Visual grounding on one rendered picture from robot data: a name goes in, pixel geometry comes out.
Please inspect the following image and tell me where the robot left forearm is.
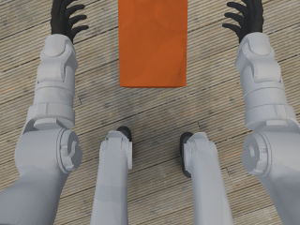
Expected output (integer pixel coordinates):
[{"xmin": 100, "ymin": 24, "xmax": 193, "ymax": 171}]
[{"xmin": 14, "ymin": 34, "xmax": 79, "ymax": 171}]

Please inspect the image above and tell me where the carton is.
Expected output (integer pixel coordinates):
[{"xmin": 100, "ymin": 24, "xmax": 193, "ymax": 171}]
[{"xmin": 118, "ymin": 0, "xmax": 188, "ymax": 88}]

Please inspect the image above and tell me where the left robot hand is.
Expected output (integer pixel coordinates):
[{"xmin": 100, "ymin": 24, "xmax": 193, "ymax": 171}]
[{"xmin": 50, "ymin": 0, "xmax": 89, "ymax": 44}]

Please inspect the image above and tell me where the right robot hand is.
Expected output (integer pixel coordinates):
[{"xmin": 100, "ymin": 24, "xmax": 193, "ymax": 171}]
[{"xmin": 222, "ymin": 0, "xmax": 264, "ymax": 44}]

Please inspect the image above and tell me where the left robot thigh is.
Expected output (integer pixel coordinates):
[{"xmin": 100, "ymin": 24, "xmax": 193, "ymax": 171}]
[{"xmin": 90, "ymin": 137, "xmax": 132, "ymax": 225}]

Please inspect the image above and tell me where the right robot upper arm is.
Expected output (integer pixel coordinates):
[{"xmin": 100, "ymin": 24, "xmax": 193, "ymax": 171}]
[{"xmin": 240, "ymin": 130, "xmax": 300, "ymax": 225}]

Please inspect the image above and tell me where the left robot shin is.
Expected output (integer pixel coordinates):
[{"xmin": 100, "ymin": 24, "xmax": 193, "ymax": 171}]
[{"xmin": 98, "ymin": 130, "xmax": 128, "ymax": 160}]

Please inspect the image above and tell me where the robot right forearm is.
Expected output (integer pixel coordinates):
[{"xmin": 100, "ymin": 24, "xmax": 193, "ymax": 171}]
[{"xmin": 234, "ymin": 32, "xmax": 300, "ymax": 134}]

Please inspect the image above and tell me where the left robot upper arm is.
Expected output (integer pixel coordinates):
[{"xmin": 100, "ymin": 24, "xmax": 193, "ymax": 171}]
[{"xmin": 0, "ymin": 127, "xmax": 83, "ymax": 225}]

